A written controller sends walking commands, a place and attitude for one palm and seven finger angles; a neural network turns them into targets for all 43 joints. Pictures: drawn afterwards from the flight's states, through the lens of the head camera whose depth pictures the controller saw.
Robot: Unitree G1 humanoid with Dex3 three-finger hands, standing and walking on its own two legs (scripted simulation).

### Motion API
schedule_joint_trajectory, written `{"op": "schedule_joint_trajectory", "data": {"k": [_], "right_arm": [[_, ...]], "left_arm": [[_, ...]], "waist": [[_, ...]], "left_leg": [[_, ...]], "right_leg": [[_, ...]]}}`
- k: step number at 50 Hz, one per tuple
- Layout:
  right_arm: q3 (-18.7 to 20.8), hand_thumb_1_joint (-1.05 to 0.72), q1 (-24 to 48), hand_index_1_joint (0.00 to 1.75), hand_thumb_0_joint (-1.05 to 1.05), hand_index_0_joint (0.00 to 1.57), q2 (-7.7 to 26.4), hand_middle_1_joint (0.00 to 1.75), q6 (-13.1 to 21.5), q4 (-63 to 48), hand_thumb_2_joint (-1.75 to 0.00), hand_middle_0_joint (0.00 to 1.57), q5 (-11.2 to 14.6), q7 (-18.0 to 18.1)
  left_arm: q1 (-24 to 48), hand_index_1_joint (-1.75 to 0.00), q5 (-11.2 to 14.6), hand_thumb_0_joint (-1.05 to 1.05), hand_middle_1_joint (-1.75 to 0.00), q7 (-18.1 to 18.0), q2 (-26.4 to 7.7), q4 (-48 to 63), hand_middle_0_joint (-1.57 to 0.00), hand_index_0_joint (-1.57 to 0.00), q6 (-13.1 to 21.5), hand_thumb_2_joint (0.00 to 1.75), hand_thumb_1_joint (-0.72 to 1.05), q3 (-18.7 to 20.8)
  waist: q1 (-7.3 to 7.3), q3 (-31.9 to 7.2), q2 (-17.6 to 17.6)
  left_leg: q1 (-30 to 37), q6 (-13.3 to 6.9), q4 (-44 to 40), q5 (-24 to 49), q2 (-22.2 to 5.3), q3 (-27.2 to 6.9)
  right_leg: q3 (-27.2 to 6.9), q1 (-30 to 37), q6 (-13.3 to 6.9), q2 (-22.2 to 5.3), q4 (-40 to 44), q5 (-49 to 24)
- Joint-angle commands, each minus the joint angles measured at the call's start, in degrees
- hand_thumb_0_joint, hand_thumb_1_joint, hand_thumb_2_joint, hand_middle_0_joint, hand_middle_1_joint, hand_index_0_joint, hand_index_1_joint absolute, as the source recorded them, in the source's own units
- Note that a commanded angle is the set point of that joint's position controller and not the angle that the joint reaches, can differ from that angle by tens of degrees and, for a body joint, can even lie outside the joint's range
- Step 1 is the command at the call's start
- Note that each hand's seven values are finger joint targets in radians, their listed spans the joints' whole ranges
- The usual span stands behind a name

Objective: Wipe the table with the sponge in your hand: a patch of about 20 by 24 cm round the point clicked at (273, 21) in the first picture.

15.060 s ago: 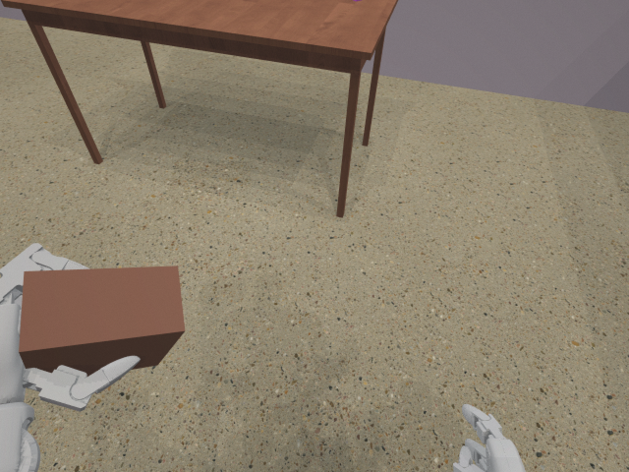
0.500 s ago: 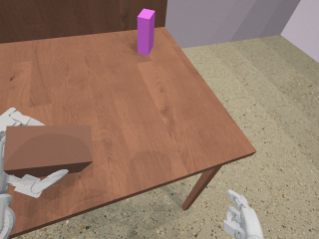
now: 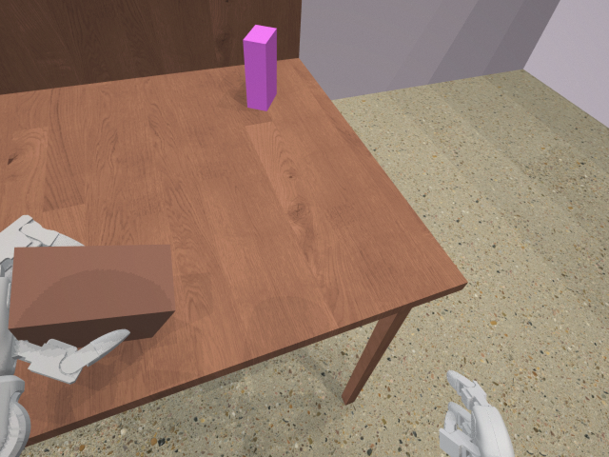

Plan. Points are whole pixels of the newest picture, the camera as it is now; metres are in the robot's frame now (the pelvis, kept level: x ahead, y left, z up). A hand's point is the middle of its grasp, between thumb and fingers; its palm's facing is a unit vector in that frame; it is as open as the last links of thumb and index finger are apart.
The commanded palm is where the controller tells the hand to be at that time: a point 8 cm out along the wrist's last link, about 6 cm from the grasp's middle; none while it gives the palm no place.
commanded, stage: shuffle to correct the standing spot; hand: left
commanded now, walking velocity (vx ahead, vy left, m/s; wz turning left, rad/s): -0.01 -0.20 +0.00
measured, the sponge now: (119, 299) +0.23 +0.22 +0.13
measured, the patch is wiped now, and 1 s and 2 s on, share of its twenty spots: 0.00 0.00 0.00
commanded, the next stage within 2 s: come to a stop and stand still in 0.56 s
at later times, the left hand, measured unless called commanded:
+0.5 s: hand (148, 301) +0.22 +0.18 +0.15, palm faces +0.32 -0.86 -0.39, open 10.3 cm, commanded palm +0.16 +0.22 +0.17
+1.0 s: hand (88, 269) +0.24 +0.23 +0.18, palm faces +0.46 -0.76 -0.47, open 10.3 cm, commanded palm +0.16 +0.22 +0.17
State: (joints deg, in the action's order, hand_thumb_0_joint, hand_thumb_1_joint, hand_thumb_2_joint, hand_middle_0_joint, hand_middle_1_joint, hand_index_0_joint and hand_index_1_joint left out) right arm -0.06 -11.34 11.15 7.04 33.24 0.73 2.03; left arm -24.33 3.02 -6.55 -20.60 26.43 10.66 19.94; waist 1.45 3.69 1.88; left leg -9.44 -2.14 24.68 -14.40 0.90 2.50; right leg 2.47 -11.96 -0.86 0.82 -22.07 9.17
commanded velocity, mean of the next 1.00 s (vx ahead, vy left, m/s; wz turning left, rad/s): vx -0.02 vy -0.12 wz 0.00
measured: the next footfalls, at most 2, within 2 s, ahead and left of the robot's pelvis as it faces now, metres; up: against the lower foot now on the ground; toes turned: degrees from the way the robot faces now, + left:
none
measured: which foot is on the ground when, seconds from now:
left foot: down 0.00-1.00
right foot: down 0.00-1.00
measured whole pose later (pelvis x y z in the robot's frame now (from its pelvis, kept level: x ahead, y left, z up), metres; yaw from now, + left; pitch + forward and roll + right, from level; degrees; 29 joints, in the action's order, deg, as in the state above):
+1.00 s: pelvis +0.00 -0.06 +0.00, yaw +0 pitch +0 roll +0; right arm 1.0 -11.6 12.4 8.1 33.5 0.8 1.0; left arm -14.4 3.1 -4.9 -27.2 18.1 12.1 26.3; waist 3.3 5.0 0.2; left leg -12.3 1.9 26.8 -14.6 -3.6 2.4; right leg 4.0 -14.9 -4.3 4.8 -23.8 9.4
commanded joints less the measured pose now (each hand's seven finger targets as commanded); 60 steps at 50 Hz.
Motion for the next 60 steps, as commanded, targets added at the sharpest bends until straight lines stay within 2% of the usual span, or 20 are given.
{"op": "schedule_joint_trajectory", "data": {"k": [1,8,12,13,16,23,26,33,37,39,43,44,45,46,47,48,51,54,57,60], "right_arm": [[2.9,-0.9,4.7,0.3,0.0,0.2,7.3,0.3,2.6,-9.8,-0.9,0.2,0.4,0.0],[2.8,-0.9,4.8,0.3,0.0,0.2,7.0,0.3,2.0,-10.2,-0.9,0.2,0.2,-0.7],[3.3,-0.9,5.5,0.3,0.0,0.2,7.2,0.3,2.2,-10.5,-0.9,0.2,0.4,-0.6],[3.2,-0.9,4.5,0.3,0.0,0.2,7.1,0.3,2.0,-10.4,-0.9,0.2,0.0,-0.6],[4.1,-0.9,4.0,0.3,0.0,0.2,7.7,0.3,2.1,-10.7,-0.9,0.2,0.1,-0.4],[3.7,-0.9,3.7,0.3,0.0,0.2,7.4,0.3,1.3,-9.8,-0.9,0.2,0.1,0.1],[4.4,-0.9,3.4,0.3,0.0,0.2,7.8,0.3,1.2,-10.1,-0.9,0.2,0.3,0.2],[4.0,-0.9,3.9,0.3,0.0,0.2,7.9,0.3,0.5,-9.5,-0.9,0.2,0.2,0.6],[3.6,-0.9,5.1,0.3,0.0,0.2,7.6,0.3,0.4,-9.4,-0.9,0.2,1.1,0.3],[3.2,-0.9,4.5,0.3,0.0,0.2,7.5,0.3,0.2,-9.3,-0.9,0.2,0.9,0.2],[2.4,-0.9,5.2,0.3,0.0,0.2,7.3,0.3,-0.1,-8.6,-0.9,0.2,0.6,0.3],[4.8,-0.9,-6.9,0.3,0.0,0.2,8.1,0.3,4.4,-3.6,-0.9,0.2,-1.1,1.1],[3.3,-0.9,-1.1,0.3,0.0,0.2,4.5,0.3,4.4,-4.1,-0.9,0.2,-1.2,1.2],[4.6,-0.9,0.4,0.3,0.0,0.2,8.2,0.3,5.4,-8.9,-0.9,0.2,0.1,0.8],[3.9,-0.9,2.2,0.3,0.0,0.2,7.8,0.3,5.1,-7.9,-0.9,0.2,0.6,-0.4],[4.2,-0.9,0.4,0.3,0.0,0.2,8.7,0.3,4.4,-8.6,-0.9,0.2,0.5,-1.2],[2.9,-0.9,2.8,0.3,0.0,0.2,7.3,0.3,4.4,-9.5,-0.9,0.2,0.8,-2.4],[2.5,-0.9,4.4,0.3,0.0,0.2,7.1,0.3,3.9,-9.2,-0.9,0.2,0.3,-1.3],[2.0,-0.9,6.1,0.3,0.0,0.2,7.5,0.3,4.1,-8.8,-0.9,0.2,-0.3,0.0],[1.6,-0.9,5.5,0.3,0.0,0.2,7.1,0.3,4.6,-9.2,-0.9,0.2,-0.3,0.5]], "left_arm": [[6.0,-1.6,0.6,0.0,-1.6,-0.7,-9.3,13.6,-1.2,-1.2,4.0,1.3,0.1,5.6],[3.3,-1.6,1.4,0.0,-1.6,-0.2,-8.4,13.9,-1.2,-1.2,3.1,1.3,0.1,5.4],[2.5,-1.6,1.7,0.0,-1.6,-0.1,-11.0,16.0,-1.2,-1.2,2.8,1.3,0.1,8.1],[1.8,-1.6,2.0,0.0,-1.6,0.2,-9.1,15.0,-1.2,-1.2,2.7,1.3,0.1,6.4],[2.1,-1.6,2.3,0.0,-1.6,0.5,-10.6,16.9,-1.2,-1.2,2.7,1.3,0.1,7.6],[-0.5,-1.6,3.0,0.0,-1.6,-0.2,-10.8,16.3,-1.2,-1.2,1.9,1.3,0.1,7.9],[-0.3,-1.6,3.0,0.0,-1.6,-0.4,-12.3,17.9,-1.2,-1.2,2.0,1.3,0.1,9.1],[-2.8,-1.6,3.0,0.0,-1.6,-0.7,-11.6,16.4,-1.2,-1.2,1.8,1.3,0.1,8.6],[-3.7,-1.6,2.5,0.0,-1.6,-1.9,-11.8,15.7,-1.2,-1.2,1.8,1.3,0.1,9.2],[-2.9,-1.6,2.2,0.0,-1.6,-2.2,-11.2,15.8,-1.2,-1.2,1.9,1.3,0.1,8.2],[-2.6,-1.6,1.6,0.0,-1.6,-2.6,-10.0,15.3,-1.2,-1.2,1.8,1.3,0.1,6.5],[53.7,-1.6,-6.3,0.0,-1.6,-1.1,-55.0,26.2,-1.2,-1.2,7.1,1.3,0.1,38.8],[27.0,-1.6,-2.0,0.0,-1.6,1.9,-23.7,-3.0,-1.2,-1.2,5.7,1.3,0.1,18.5],[10.7,-1.6,-0.7,0.0,-1.6,2.4,-16.0,-7.9,-1.2,-1.2,5.0,1.3,0.1,13.4],[4.7,-1.6,1.2,0.0,-1.6,2.8,-6.8,-5.6,-1.2,-1.2,5.1,1.3,0.1,4.8],[5.6,-1.6,0.7,0.0,-1.6,2.1,-9.1,2.3,-1.2,-1.2,5.5,1.3,0.1,5.9],[1.2,-1.6,0.9,0.0,-1.6,0.6,-8.6,8.4,-1.2,-1.2,5.5,1.3,0.1,3.9],[0.6,-1.6,0.9,0.0,-1.6,-0.6,-11.8,10.1,-1.2,-1.2,5.1,1.3,0.1,7.8],[4.8,-1.6,0.7,0.0,-1.6,-1.1,-15.6,14.0,-1.2,-1.2,5.5,1.3,0.1,11.7],[8.6,-1.6,0.2,0.0,-1.6,-0.9,-12.3,13.6,-1.2,-1.2,5.9,1.3,0.1,9.0]], "waist": [[-0.35,-8.0,-6.7],[-0.61,-8.8,-6.6],[-0.61,-10.4,-6.1],[-0.84,-10.2,-5.1],[-0.91,-11.7,-4.6],[-1.53,-10.8,-1.9],[-1.49,-11.4,-1.3],[-1.48,-10.8,-2.8],[-1.08,-11.0,-3.7],[-1.04,-10.6,-0.7],[-0.93,-9.7,-2.8],[-0.59,0.3,5.1],[-0.27,-13.5,0.0],[3.22,-9.9,-7.3],[1.78,-13.7,-14.5],[1.26,-15.6,-12.1],[1.79,-12.9,3.8],[1.0,-10.2,8.9],[0.27,-8.0,-0.5],[0.31,-7.8,-9.5]], "left_leg": [[-5.7,2.2,-7.4,8.3,-8.1,-6.7],[-6.2,1.4,-5.5,7.4,-8.8,-6.0],[-3.3,1.3,-2.5,9.6,-9.0,-5.2],[-4.2,1.1,-2.1,8.9,-8.8,-5.3],[-2.8,1.2,1.2,9.2,-8.2,-4.6],[-2.9,0.8,4.1,1.2,-5.9,-2.7],[-2.5,1.0,5.7,1.8,-5.4,-2.1],[-3.4,0.3,3.2,5.8,-7.8,-3.3],[-3.2,0.6,5.6,2.7,-4.8,-2.2],[-3.6,0.6,5.5,2.0,-4.2,-2.6],[-1.2,0.0,1.9,3.6,-5.3,-3.8],[-3.4,2.7,3.3,4.4,-0.9,7.6],[-5.6,0.6,-2.2,8.2,-0.4,3.1],[-3.2,1.3,1.1,11.3,-2.9,2.3],[-1.3,0.6,1.1,12.9,-4.8,2.0],[-3.2,0.5,1.1,12.8,-5.4,1.0],[-6.1,0.6,3.2,3.5,-2.7,-0.6],[-2.9,0.4,1.7,-0.5,-2.4,-1.9],[0.8,0.2,-2.0,-0.7,-3.8,-3.1],[-5.8,-0.8,-7.3,-1.1,-7.2,-6.4]], "right_leg": [[-3.5,8.6,0.3,-2.6,-1.5,-6.3],[-3.2,7.3,0.2,-2.2,-1.5,-5.9],[-4.4,5.5,-0.2,-2.8,-1.3,-8.7],[-4.3,5.6,-0.3,-2.8,-0.9,-8.3],[-6.6,5.4,-1.3,-4.5,-0.7,-11.4],[-9.2,0.8,-1.9,-6.7,3.6,-2.1],[-10.4,1.0,-1.9,-8.1,4.2,-3.3],[-7.1,2.9,0.8,-6.3,1.7,-8.0],[-12.0,4.1,1.7,-9.0,6.0,-6.2],[-12.3,4.7,1.9,-9.8,7.9,-3.3],[-10.4,3.3,2.0,-8.8,8.1,-0.3],[-6.5,-4.8,13.0,-1.5,12.3,-20.3],[-4.2,10.6,7.5,-4.9,1.9,-25.0],[-11.3,8.9,6.7,-6.0,1.1,-29.8],[-8.4,10.1,3.8,-7.4,-3.4,-27.1],[-8.1,12.8,3.4,-7.2,-4.7,-23.7],[-9.8,10.2,3.7,-7.9,2.1,-9.7],[-10.4,2.1,0.4,-8.0,6.5,6.1],[-10.1,-3.6,-0.9,-6.1,6.5,12.1],[-5.8,4.0,-0.2,-3.2,-1.5,3.7]]}}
